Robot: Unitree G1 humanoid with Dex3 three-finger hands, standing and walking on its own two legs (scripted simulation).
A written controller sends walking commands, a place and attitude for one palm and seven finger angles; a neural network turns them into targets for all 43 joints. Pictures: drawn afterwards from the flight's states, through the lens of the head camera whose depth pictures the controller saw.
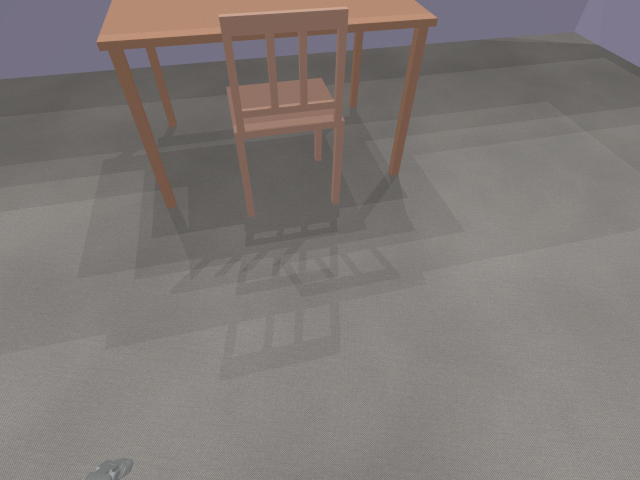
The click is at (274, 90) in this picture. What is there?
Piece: chair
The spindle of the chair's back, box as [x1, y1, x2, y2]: [265, 33, 278, 107]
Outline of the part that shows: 273,33 265,34 271,106 278,107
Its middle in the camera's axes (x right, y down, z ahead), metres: -0.17 -0.57 +1.33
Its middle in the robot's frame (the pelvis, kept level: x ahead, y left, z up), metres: +1.37 +0.23 -0.11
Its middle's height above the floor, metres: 0.65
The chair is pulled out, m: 0.00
